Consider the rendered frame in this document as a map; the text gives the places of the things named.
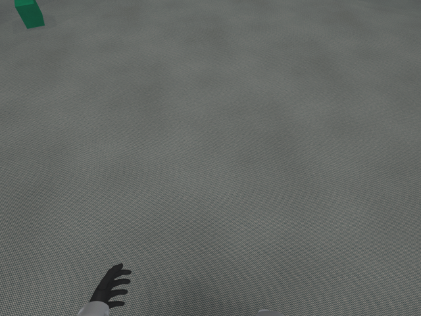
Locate carton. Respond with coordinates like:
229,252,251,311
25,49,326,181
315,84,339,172
14,0,45,29

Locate robot left hand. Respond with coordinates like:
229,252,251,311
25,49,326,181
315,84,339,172
89,263,132,309

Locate robot left forearm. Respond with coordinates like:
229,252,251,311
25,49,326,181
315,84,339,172
77,301,109,316

